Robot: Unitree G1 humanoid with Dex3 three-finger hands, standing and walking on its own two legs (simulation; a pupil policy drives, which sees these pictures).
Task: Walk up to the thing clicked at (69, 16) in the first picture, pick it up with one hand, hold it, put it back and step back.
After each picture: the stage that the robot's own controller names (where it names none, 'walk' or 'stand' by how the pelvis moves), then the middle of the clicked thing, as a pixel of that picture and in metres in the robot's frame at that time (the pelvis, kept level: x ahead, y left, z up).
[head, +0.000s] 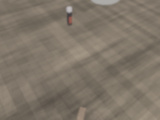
stand; (69, 16) +1.87 +0.11 -0.66
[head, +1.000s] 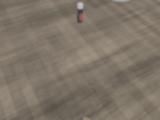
walk; (80, 13) +1.73 +0.09 -0.64
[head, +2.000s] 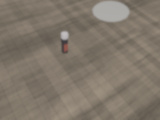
walk; (64, 43) +1.17 +0.15 -0.63
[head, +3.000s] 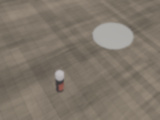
walk; (59, 82) +0.75 +0.13 -0.64
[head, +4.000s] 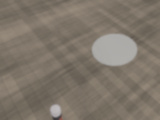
walk; (56, 116) +0.48 +0.16 -0.64
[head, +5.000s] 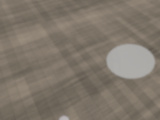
stand; out of the picture +0.42 +0.12 -0.65
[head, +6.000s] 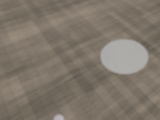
stand; out of the picture +0.41 +0.15 -0.66
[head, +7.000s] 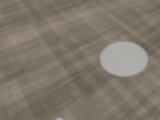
stand; out of the picture +0.39 +0.15 -0.66
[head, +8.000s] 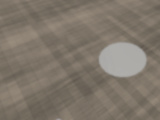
stand; out of the picture +0.39 +0.15 -0.66
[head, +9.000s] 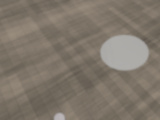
go down; out of the picture +0.40 +0.14 -0.65
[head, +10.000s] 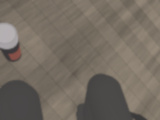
go down; (9, 46) +0.47 +0.21 -0.24
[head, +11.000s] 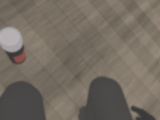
close in; (14, 49) +0.46 +0.22 -0.25
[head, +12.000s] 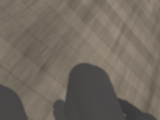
close in; out of the picture +0.44 +0.26 -0.16
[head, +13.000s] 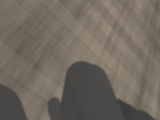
lift; out of the picture +0.43 +0.27 -0.16
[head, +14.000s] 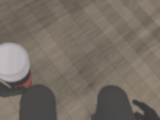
lift; (17, 73) +0.33 +0.21 -0.02
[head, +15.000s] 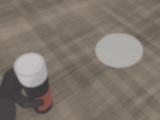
hold; (37, 88) +0.31 +0.14 +0.07
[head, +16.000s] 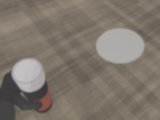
hold; (37, 90) +0.30 +0.15 +0.04
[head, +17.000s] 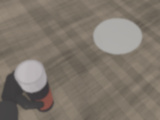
crouch; (38, 90) +0.31 +0.14 +0.01
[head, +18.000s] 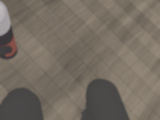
lower; (0, 36) +0.47 +0.20 -0.04
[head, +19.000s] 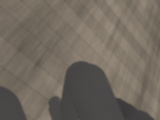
lower; out of the picture +0.43 +0.28 -0.16
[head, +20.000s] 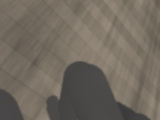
lower; out of the picture +0.44 +0.28 -0.17
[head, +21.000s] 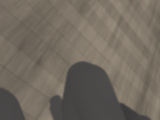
lower; out of the picture +0.43 +0.28 -0.16
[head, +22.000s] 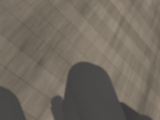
lower; out of the picture +0.42 +0.28 -0.16
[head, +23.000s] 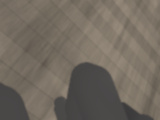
draw back; out of the picture +0.42 +0.25 -0.16
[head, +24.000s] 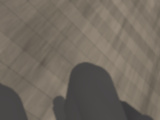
rise; out of the picture +0.42 +0.26 -0.17
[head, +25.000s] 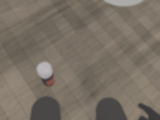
walk; (46, 75) +0.44 +0.17 -0.39
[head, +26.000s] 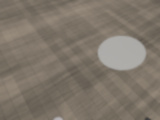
stand; out of the picture +0.38 +0.13 -0.60
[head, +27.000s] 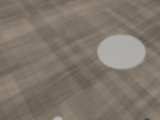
stand; out of the picture +0.38 +0.14 -0.60
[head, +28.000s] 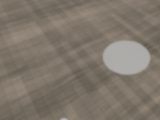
stand; out of the picture +0.39 +0.12 -0.65
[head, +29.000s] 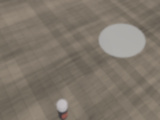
walk; (62, 110) +0.44 +0.09 -0.63
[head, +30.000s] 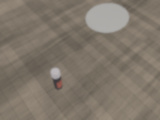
walk; (57, 79) +0.67 +0.18 -0.62
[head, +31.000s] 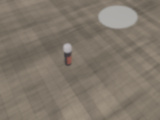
stand; (67, 55) +1.02 +0.11 -0.63
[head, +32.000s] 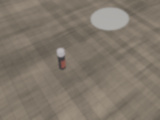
stand; (61, 59) +1.00 +0.17 -0.65
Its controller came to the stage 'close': yes
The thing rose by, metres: 0.68
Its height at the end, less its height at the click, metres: +0.00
